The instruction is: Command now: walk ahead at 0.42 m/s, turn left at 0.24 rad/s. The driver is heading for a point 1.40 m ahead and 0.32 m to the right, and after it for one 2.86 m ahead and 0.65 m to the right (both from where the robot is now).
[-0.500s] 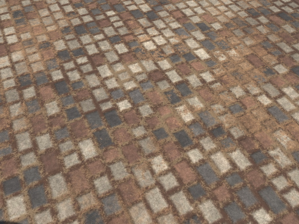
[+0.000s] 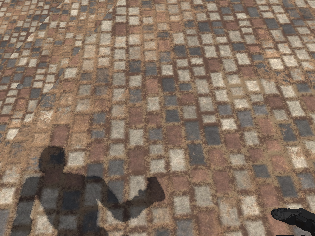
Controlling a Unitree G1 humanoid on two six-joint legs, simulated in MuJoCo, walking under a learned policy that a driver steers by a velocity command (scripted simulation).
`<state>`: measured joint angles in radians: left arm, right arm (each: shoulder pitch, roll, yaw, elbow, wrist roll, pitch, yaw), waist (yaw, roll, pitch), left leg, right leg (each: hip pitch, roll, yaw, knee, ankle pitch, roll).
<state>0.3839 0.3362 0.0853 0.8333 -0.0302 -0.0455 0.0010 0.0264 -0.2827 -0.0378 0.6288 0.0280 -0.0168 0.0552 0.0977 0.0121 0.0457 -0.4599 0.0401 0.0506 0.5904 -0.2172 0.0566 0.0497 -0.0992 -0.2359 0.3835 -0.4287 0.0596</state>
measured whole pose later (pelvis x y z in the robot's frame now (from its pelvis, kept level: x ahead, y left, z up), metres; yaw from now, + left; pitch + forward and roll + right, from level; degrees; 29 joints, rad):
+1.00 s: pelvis +0.57 -0.02 +0.00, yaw -27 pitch +2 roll -1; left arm 0.36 0.31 0.08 0.71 -0.02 -0.03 0.01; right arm 0.09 -0.29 -0.03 0.66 0.00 -0.12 0.02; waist 0.06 0.03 0.01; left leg -0.47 0.01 -0.05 0.50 -0.07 -0.01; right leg -0.10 0.08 0.20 0.55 -0.47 -0.03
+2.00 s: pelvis +1.02 -0.25 +0.00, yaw -14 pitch +2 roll -3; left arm 0.33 0.29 0.08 0.84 -0.02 -0.06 0.01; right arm 0.08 -0.27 -0.04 0.66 0.02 -0.02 0.06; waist 0.07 0.03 0.04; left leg -0.58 0.06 0.03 0.63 -0.11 0.07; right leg 0.10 -0.02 -0.27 0.28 -0.40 0.04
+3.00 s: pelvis +1.59 -0.37 +0.01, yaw -22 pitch +2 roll +0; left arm 0.36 0.29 0.06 0.76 -0.02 -0.04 0.01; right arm 0.05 -0.28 -0.03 0.66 0.00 -0.11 0.02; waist 0.09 0.03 0.02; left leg -0.55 0.01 -0.09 0.50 0.03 -0.05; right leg -0.08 0.12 0.19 0.39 -0.33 -0.07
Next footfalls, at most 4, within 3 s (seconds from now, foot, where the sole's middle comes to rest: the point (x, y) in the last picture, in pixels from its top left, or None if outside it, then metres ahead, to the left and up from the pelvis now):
0.54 right None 0.44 -0.10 -0.76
1.00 left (176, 165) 0.76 0.02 -0.76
1.52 right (250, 151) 0.87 -0.33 -0.76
2.04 left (219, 94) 1.23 -0.19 -0.76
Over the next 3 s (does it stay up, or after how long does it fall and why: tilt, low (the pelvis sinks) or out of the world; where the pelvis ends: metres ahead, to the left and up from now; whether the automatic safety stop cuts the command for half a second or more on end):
stays up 1.59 -0.37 0.01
